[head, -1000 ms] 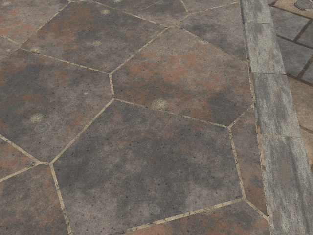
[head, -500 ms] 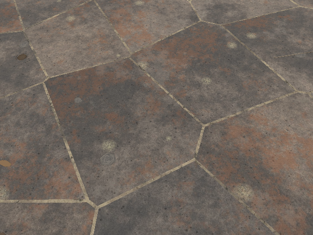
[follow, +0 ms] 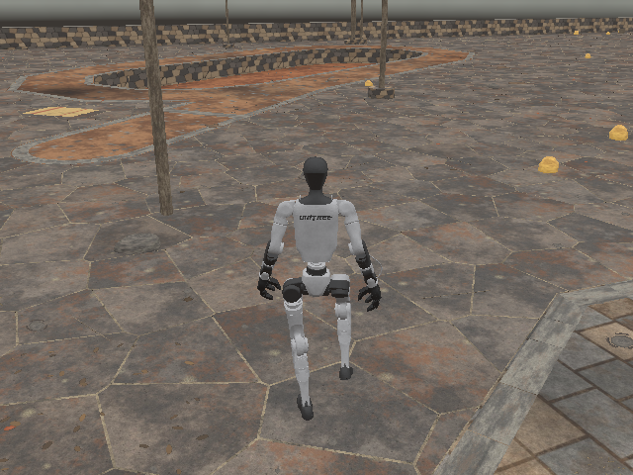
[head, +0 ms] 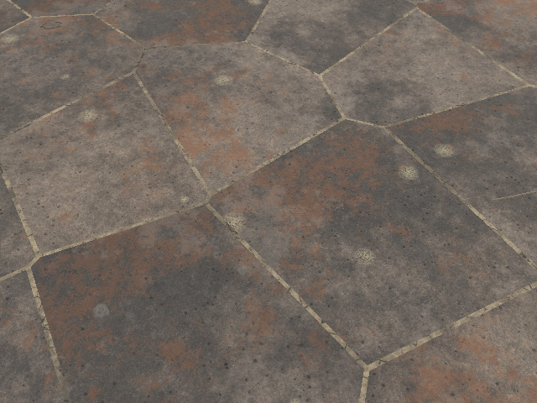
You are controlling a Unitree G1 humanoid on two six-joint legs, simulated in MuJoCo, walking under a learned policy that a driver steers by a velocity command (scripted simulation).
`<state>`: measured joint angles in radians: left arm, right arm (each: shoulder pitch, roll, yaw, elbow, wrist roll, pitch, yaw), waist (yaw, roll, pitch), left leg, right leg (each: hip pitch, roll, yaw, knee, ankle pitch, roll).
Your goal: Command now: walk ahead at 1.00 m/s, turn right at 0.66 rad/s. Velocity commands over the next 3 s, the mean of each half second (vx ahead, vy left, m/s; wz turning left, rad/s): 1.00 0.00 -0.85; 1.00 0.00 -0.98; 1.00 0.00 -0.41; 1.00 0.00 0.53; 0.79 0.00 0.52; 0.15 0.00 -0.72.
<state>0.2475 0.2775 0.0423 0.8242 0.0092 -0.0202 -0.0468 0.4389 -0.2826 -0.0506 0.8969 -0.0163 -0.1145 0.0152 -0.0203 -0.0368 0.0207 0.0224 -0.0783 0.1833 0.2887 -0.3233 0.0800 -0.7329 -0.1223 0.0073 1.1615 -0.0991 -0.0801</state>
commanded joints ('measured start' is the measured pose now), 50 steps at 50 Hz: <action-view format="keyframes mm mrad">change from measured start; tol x32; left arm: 1 -92 -9 -12 -85 -5 -9 -17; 10 444 213 75 54 -12 3 14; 50 -332 63 -25 -306 25 15 -54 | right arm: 1 -82 -31 5 -60 1 -34 -1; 26 -557 -46 70 -404 -10 39 1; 32 118 -315 -39 -254 -67 21 -64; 50 42 -184 -20 -73 -13 -3 -34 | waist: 1 37 103 110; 12 105 -244 -242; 21 27 93 103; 30 -105 -15 -208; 33 -38 459 -420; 36 -33 74 -104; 50 36 114 91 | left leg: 1 -156 200 25 -177 647 -45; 8 6 297 82 317 1531 -94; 9 -103 304 49 631 1438 -78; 11 -653 6 -24 1420 -172 -72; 12 -888 5 -238 1499 -192 -87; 27 -452 95 -195 245 394 -109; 30 -17 69 -206 230 197 -79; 32 436 493 -768 123 -385 -15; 34 228 496 -973 -49 -592 58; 50 14 295 116 -31 1232 -104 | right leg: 1 22 16 -77 -130 166 -17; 8 539 225 -212 -414 87 -125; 12 1095 -75 667 -712 -124 -449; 14 823 -111 769 -976 -438 -351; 19 315 90 417 -1021 -92 -277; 30 581 144 375 -445 598 -72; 32 116 290 215 148 -433 -48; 33 -30 238 159 271 -372 -55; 50 153 163 -227 -365 47 -109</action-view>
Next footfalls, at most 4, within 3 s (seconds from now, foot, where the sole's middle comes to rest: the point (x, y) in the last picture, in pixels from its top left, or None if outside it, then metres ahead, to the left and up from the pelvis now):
0.20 right None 0.37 -0.06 -0.77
0.62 left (288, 286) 0.83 -0.05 -0.77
1.08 right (427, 245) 0.97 -0.48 -0.77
1.52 left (501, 166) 1.31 -0.82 -0.77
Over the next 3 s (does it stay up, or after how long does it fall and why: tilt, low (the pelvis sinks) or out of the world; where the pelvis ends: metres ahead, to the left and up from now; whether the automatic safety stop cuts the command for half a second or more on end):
stays up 1.72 -1.50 0.00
